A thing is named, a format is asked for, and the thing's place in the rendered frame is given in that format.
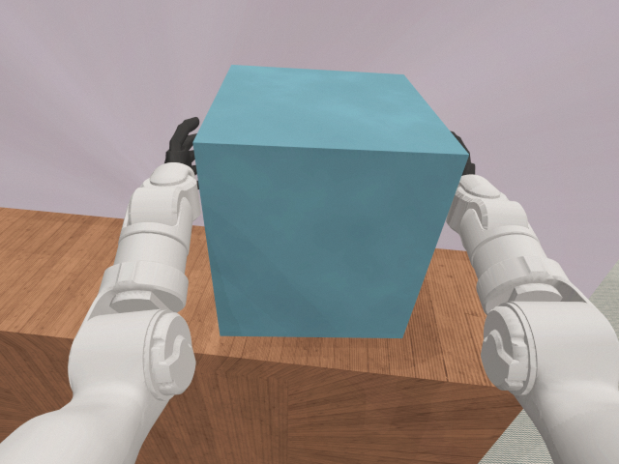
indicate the left robot hand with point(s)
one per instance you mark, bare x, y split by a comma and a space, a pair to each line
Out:
181, 142

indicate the left robot forearm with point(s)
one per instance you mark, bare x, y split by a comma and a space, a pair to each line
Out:
149, 267

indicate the right robot forearm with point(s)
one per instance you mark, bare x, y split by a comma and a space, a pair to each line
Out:
504, 251

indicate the left robot upper arm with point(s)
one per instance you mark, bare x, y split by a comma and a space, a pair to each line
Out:
124, 368

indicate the right robot upper arm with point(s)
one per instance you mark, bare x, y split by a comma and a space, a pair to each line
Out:
561, 362

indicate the right robot hand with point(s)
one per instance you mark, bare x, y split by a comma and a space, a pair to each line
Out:
469, 166

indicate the pedestal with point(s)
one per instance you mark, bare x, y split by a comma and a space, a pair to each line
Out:
421, 399

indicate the carton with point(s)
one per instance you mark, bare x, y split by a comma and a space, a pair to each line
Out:
323, 194

